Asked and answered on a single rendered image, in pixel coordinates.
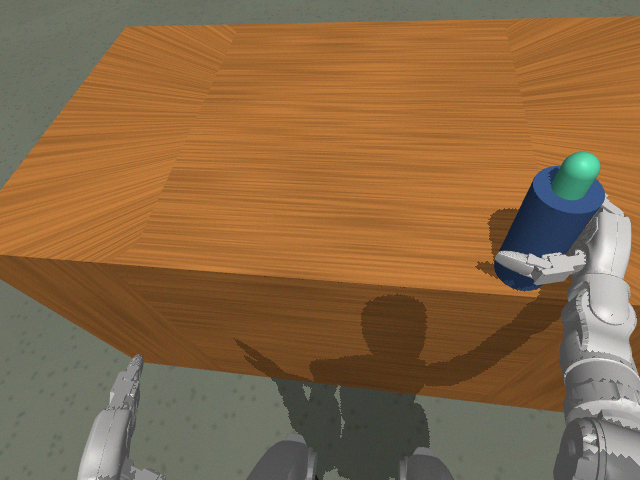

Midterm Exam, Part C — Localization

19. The right robot hand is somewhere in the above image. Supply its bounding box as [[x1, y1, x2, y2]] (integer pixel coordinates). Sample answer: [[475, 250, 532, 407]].
[[495, 194, 632, 285]]

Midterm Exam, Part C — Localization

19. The left robot hand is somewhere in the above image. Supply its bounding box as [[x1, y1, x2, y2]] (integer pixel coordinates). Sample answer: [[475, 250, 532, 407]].
[[77, 354, 166, 480]]

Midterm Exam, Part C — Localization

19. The right robot arm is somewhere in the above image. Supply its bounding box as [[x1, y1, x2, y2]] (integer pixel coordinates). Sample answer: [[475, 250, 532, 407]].
[[553, 273, 640, 480]]

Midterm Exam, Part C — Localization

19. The bottle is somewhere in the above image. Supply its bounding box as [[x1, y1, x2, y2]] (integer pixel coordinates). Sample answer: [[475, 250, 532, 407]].
[[494, 152, 605, 291]]

